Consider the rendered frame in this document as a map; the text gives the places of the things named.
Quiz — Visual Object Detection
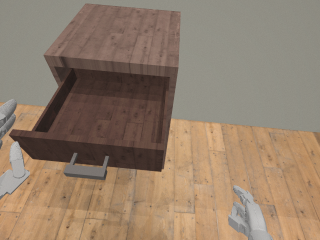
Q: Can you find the robot right forearm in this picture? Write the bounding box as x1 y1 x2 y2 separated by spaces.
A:
248 230 274 240

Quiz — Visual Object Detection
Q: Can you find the drawer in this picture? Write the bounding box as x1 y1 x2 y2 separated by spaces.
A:
9 68 170 172

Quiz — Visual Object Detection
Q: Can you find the right robot hand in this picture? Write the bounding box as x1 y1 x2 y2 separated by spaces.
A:
228 185 268 237

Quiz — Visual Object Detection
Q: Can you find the left robot hand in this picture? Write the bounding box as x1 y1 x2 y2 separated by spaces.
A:
0 99 30 199

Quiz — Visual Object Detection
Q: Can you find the cabinet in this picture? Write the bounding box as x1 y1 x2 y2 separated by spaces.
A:
43 3 181 170

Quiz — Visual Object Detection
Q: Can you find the handle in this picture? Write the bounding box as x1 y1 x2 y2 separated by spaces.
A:
63 152 110 180

